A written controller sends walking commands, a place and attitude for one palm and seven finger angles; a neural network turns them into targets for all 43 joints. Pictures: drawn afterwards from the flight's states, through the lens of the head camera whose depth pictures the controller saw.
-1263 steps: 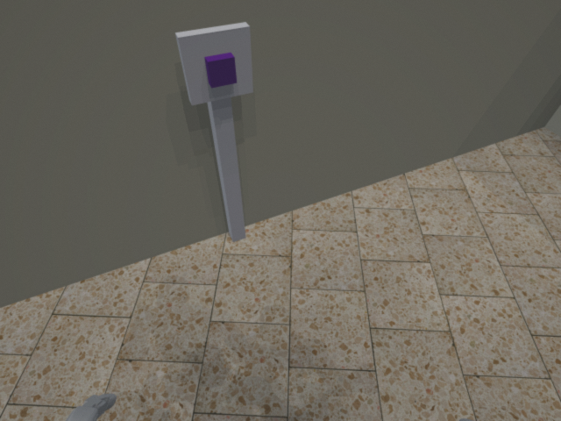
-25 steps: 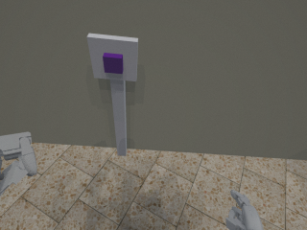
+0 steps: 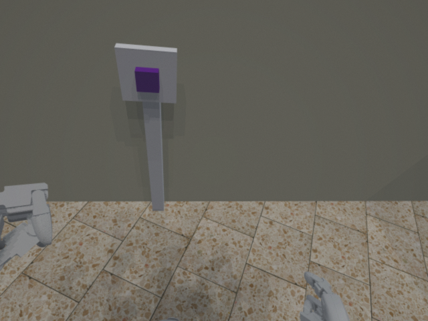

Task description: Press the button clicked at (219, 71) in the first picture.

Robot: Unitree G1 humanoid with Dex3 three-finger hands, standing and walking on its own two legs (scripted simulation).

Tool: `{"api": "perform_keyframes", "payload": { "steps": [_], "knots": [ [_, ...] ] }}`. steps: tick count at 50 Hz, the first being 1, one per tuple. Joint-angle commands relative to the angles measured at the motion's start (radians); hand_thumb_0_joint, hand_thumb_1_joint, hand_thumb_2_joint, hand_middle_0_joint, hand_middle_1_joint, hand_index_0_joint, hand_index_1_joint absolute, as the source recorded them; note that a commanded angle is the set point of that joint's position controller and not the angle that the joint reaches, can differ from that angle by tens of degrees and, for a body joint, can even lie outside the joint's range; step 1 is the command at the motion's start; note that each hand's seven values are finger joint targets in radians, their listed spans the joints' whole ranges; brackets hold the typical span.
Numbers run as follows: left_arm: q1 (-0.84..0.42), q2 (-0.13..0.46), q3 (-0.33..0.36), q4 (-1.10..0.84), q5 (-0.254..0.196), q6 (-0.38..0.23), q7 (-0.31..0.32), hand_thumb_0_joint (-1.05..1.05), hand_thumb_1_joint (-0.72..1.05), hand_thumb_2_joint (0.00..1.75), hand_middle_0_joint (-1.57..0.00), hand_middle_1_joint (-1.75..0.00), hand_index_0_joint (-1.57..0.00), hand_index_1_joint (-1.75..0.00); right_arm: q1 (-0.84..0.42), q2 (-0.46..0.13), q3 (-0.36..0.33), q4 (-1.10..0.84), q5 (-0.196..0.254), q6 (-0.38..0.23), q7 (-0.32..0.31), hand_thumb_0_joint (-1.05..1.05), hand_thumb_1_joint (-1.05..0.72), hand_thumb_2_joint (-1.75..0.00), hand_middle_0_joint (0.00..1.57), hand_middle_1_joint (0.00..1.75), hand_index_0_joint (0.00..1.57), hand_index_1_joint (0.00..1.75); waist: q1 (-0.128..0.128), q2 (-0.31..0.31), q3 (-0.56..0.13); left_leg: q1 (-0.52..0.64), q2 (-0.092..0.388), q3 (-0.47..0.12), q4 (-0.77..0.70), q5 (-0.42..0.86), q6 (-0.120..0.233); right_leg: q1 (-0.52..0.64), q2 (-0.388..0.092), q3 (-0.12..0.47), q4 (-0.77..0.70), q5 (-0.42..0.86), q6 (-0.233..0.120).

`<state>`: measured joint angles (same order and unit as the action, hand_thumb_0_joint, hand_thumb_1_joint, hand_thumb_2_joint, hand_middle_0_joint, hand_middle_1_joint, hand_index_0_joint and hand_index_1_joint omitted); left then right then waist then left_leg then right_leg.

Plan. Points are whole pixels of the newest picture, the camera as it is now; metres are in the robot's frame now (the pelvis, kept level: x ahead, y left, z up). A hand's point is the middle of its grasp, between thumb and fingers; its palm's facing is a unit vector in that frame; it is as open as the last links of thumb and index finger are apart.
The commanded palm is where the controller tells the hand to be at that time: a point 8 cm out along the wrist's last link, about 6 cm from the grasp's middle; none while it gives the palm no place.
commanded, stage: stop stepping back and stand still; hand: left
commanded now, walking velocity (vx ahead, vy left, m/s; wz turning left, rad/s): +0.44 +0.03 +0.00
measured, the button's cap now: (147, 79) +0.78 +0.27 +0.05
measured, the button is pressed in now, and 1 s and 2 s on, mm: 0 0 0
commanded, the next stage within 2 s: let the arm hang, fingers relaxed in 1.40 s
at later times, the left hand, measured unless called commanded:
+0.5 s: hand out of the picture +0.10 +0.25 +0.18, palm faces +0.44 -0.76 -0.49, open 3.1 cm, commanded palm +0.05 +0.27 +0.19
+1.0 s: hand out of the picture +0.11 +0.27 +0.17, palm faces +0.37 -0.80 -0.46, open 3.1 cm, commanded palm +0.05 +0.31 +0.19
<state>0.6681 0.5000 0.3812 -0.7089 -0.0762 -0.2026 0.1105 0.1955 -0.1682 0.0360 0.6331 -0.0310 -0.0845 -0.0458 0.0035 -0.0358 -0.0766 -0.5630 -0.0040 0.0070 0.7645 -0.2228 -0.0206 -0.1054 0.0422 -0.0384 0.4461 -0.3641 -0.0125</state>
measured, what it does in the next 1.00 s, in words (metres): steps on the spot: left foot, then right foot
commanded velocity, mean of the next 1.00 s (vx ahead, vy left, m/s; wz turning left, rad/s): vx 0.09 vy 0.01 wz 0.00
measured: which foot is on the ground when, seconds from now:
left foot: up 0.00-0.04, down 0.06-0.40, up 0.42-0.70, down 0.72-1.00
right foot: down 0.00-0.10, up 0.12-0.40, down 0.42-1.00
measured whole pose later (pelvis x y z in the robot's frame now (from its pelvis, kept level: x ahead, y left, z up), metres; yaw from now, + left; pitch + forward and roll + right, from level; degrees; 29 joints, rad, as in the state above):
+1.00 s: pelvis -0.07 +0.03 +0.01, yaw +2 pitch -1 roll +0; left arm 0.63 0.37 0.34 -0.55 -0.03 -0.20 0.15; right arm 0.20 -0.19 0.02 0.60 0.00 -0.11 -0.06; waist -0.02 0.00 0.01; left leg -0.22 0.05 0.07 0.51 -0.28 -0.02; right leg -0.25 -0.03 -0.10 0.52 -0.26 -0.02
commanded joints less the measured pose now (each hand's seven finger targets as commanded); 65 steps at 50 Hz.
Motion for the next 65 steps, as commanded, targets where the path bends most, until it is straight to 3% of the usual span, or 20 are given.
{"api": "perform_keyframes", "payload": {
  "steps": [1, 3, 5, 7, 8, 10, 12, 15, 18, 19, 20, 21, 22, 23, 26, 33, 37, 43, 52, 65],
  "knots": [
    [-0.103, 0.06, 0.124, -0.045, 0.012, -0.013, 0.038, 0.0, 0.9, 0.9, -1.3, -1.5, -1.3, -1.5, -0.108, -0.14, -0.052, -0.141, 0.031, -0.051, -0.042, 0.0, -0.9, -0.9, 0.2, 0.3, 0.2, 0.3, -0.038, -0.066, 0.125, 0.22, 0.081, -0.035, -0.053, -0.067, 0.021, -0.33, -0.273, 0.065, -0.171, -0.011, -0.114],
    [-0.182, 0.027, 0.084, 0.045, 0.025, -0.009, 0.039, 0.0, 0.9, 0.9, -1.3, -1.5, -1.3, -1.5, -0.084, -0.175, -0.048, -0.125, 0.037, -0.07, -0.056, 0.0, -0.9, -0.9, 0.2, 0.3, 0.2, 0.3, -0.04, 0.138, 0.217, 0.275, 0.064, -0.044, -0.352, 0.011, 0.035, -0.329, -0.163, 0.004, 0.005, 0.023, -0.043],
    [-0.244, 0.048, 0.076, -0.003, 0.043, -0.034, 0.052, 0.0, 0.9, 0.9, -1.3, -1.5, -1.3, -1.5, -0.03, -0.198, -0.059, -0.143, 0.038, -0.096, -0.058, 0.0, -0.9, -0.9, 0.2, 0.3, 0.2, 0.3, -0.028, 0.348, 0.099, 0.399, 0.223, -0.339, -0.443, 0.128, 0.105, -0.353, -0.039, -0.03, 0.245, -0.017, 0.012],
    [-0.266, 0.078, 0.074, -0.129, 0.038, -0.062, 0.043, 0.0, 0.9, 0.9, -1.3, -1.5, -1.3, -1.5, -0.042, -0.166, -0.051, -0.138, 0.008, -0.115, -0.048, 0.0, -0.9, -0.9, 0.2, 0.3, 0.2, 0.3, -0.033, 0.352, 0.003, 0.493, 0.292, -0.517, -0.553, 0.093, 0.057, -0.439, -0.025, 0.048, 0.515, -0.194, 0.0],
    [-0.238, 0.071, 0.075, -0.15, 0.043, -0.065, 0.044, 0.0, 0.9, 0.9, -1.3, -1.5, -1.3, -1.5, -0.046, -0.158, -0.057, -0.138, 0.01, -0.123, -0.04, 0.0, -0.9, -0.9, 0.2, 0.3, 0.2, 0.3, -0.02, 0.211, -0.025, 0.433, 0.289, -0.503, -0.579, -0.012, 0.048, -0.376, -0.034, 0.079, 0.546, -0.173, 0.0],
    [-0.086, 0.036, 0.062, -0.183, 0.037, -0.047, 0.045, 0.0, 0.9, 0.9, -1.3, -1.5, -1.3, -1.5, -0.043, -0.159, -0.062, -0.154, 0.019, -0.134, -0.024, 0.0, -0.9, -0.9, 0.2, 0.3, 0.2, 0.3, -0.002, 0.124, -0.047, 0.351, 0.238, -0.346, -0.604, -0.127, 0.07, -0.266, -0.04, 0.044, 0.458, -0.079, 0.006],
    [0.035, 0.058, 0.092, -0.208, 0.036, -0.032, 0.05, 0.0, 0.9, 0.9, -1.3, -1.5, -1.3, -1.5, -0.064, -0.159, -0.059, -0.17, 0.02, -0.14, -0.018, 0.0, -0.9, -0.9, 0.2, 0.3, 0.2, 0.3, 0.013, 0.19, -0.058, 0.265, 0.176, -0.214, -0.659, -0.254, 0.033, -0.155, -0.018, -0.026, 0.361, -0.024, 0.01],
    [0.074, 0.053, 0.108, -0.13, 0.046, -0.022, 0.065, 0.0, 0.9, 0.9, -1.3, -1.5, -1.3, -1.5, -0.069, -0.151, -0.055, -0.178, 0.011, -0.11, -0.028, 0.0, -0.9, -0.9, 0.2, 0.3, 0.2, 0.3, 0.003, 0.32, 0.023, 0.048, 0.173, -0.152, -0.731, -0.45, 0.013, 0.005, 0.019, -0.117, 0.272, -0.096, -0.005],
    [-0.002, 0.044, 0.106, 0.005, 0.057, -0.001, 0.069, 0.0, 0.9, 0.9, -1.3, -1.5, -1.3, -1.5, -0.07, -0.145, -0.065, -0.178, 0.012, -0.071, -0.044, 0.0, -0.9, -0.9, 0.2, 0.3, 0.2, 0.3, 0.006, 0.205, 0.082, -0.095, 0.132, -0.1, -0.556, -0.485, 0.018, 0.137, 0.007, -0.12, 0.049, -0.154, -0.037],
    [-0.027, 0.056, 0.108, 0.038, 0.061, 0.006, 0.064, 0.0, 0.9, 0.9, -1.3, -1.5, -1.3, -1.5, -0.068, -0.142, -0.072, -0.172, 0.014, -0.057, -0.048, 0.0, -0.9, -0.9, 0.2, 0.3, 0.2, 0.3, 0.008, 0.035, 0.091, -0.1, 0.066, -0.033, -0.318, -0.424, 0.018, 0.097, -0.078, -0.002, -0.094, -0.186, -0.077],
    [-0.066, 0.079, 0.113, 0.043, 0.06, 0.008, 0.057, 0.0, 0.9, 0.9, -1.3, -1.5, -1.3, -1.5, -0.057, -0.138, -0.083, -0.165, 0.023, -0.04, -0.047, 0.0, -0.9, -0.9, 0.2, 0.3, 0.2, 0.3, 0.002, -0.231, 0.074, -0.05, -0.014, 0.01, 0.126, -0.273, 0.022, -0.108, -0.333, 0.385, -0.293, -0.369, -0.174],
    [-0.148, 0.072, 0.107, 0.028, 0.04, 0.0, 0.048, 0.0, 0.9, 0.9, -1.3, -1.5, -1.3, -1.5, -0.065, -0.161, -0.089, -0.147, 0.015, -0.037, -0.05, 0.0, -0.9, -0.9, 0.2, 0.3, 0.2, 0.3, -0.008, -0.244, 0.131, -0.103, -0.014, -0.026, 0.348, -0.194, 0.014, -0.231, -0.453, 0.52, -0.367, -0.37, -0.212],
    [-0.203, 0.075, 0.128, 0.036, 0.039, -0.022, 0.045, 0.0, 0.9, 0.9, -1.3, -1.5, -1.3, -1.5, -0.075, -0.169, -0.085, -0.116, -0.005, -0.035, -0.043, 0.0, -0.9, -0.9, 0.2, 0.3, 0.2, 0.3, -0.03, -0.113, 0.123, -0.073, 0.012, -0.037, 0.405, -0.152, 0.006, -0.263, -0.446, 0.44, -0.342, -0.235, -0.207],
    [-0.271, 0.112, 0.129, -0.023, 0.044, -0.043, 0.042, 0.0, 0.9, 0.9, -1.3, -1.5, -1.3, -1.5, -0.054, -0.155, -0.078, -0.118, 0.001, -0.038, -0.027, 0.0, -0.9, -0.9, 0.2, 0.3, 0.2, 0.3, -0.05, -0.138, 0.012, -0.018, 0.052, -0.037, 0.377, -0.116, -0.002, -0.228, -0.418, 0.396, -0.299, -0.328, -0.191],
    [-0.17, -0.01, 0.027, 0.058, 0.058, -0.03, 0.046, 0.0, 0.9, 0.9, -1.3, -1.5, -1.3, -1.5, -0.058, -0.148, -0.071, -0.127, 0.01, -0.054, -0.041, 0.0, -0.9, -0.9, 0.2, 0.3, 0.2, 0.3, -0.034, -0.038, 0.068, 0.069, 0.045, 0.03, 0.207, -0.063, 0.021, -0.3, -0.314, 0.252, -0.299, -0.328, -0.124],
    [-0.144, 0.045, 0.085, -0.022, 0.064, -0.052, 0.081, 0.0, 0.9, 0.9, -1.3, -1.5, -1.3, -1.5, -0.064, -0.137, -0.062, -0.138, 0.009, -0.093, -0.061, 0.0, -0.9, -0.9, 0.2, 0.3, 0.2, 0.3, 0.005, -0.085, 0.037, 0.275, 0.014, 0.085, -0.293, -0.041, 0.054, -0.125, -0.264, 0.143, -0.155, 0.05, -0.069],
    [-0.102, 0.034, 0.093, -0.038, 0.049, -0.067, 0.079, 0.0, 0.9, 0.9, -1.3, -1.5, -1.3, -1.5, -0.056, -0.173, -0.079, -0.17, 0.026, -0.083, -0.053, 0.0, -0.9, -0.9, 0.2, 0.3, 0.2, 0.3, 0.004, 0.137, -0.025, 0.406, 0.154, -0.087, -0.358, 0.261, 0.087, -0.118, -0.134, 0.047, 0.055, 0.265, 0.015],
    [-0.056, 0.013, 0.078, -0.03, 0.046, -0.065, 0.058, 0.0, 0.9, 0.9, -1.3, -1.5, -1.3, -1.5, -0.048, -0.153, -0.076, -0.171, 0.038, -0.082, -0.024, 0.0, -0.9, -0.9, 0.2, 0.3, 0.2, 0.3, -0.016, 0.043, -0.064, 0.333, 0.084, 0.03, -0.266, 0.341, 0.034, 0.003, -0.156, 0.042, 0.052, 0.609, 0.002],
    [-0.038, 0.039, 0.111, -0.067, 0.035, -0.056, 0.061, 0.0, 0.9, 0.9, -1.3, -1.5, -1.3, -1.5, -0.079, -0.154, -0.064, -0.194, 0.028, -0.067, -0.029, 0.0, -0.9, -0.9, 0.2, 0.3, 0.2, 0.3, -0.006, 0.109, 0.007, 0.271, 0.1, -0.026, -0.389, 0.136, 0.041, -0.045, -0.104, 0.016, -0.004, 0.266, 0.015],
    [-0.09, -0.006, 0.058, -0.019, 0.052, -0.046, 0.066, 0.0, 0.9, 0.9, -1.3, -1.5, -1.3, -1.5, -0.064, -0.155, -0.064, -0.176, 0.024, -0.09, -0.035, 0.0, -0.9, -0.9, 0.2, 0.3, 0.2, 0.3, -0.003, 0.074, 0.029, 0.241, 0.08, -0.024, -0.433, -0.073, 0.04, -0.05, -0.097, 0.026, -0.087, 0.14, 0.022]
  ]
}}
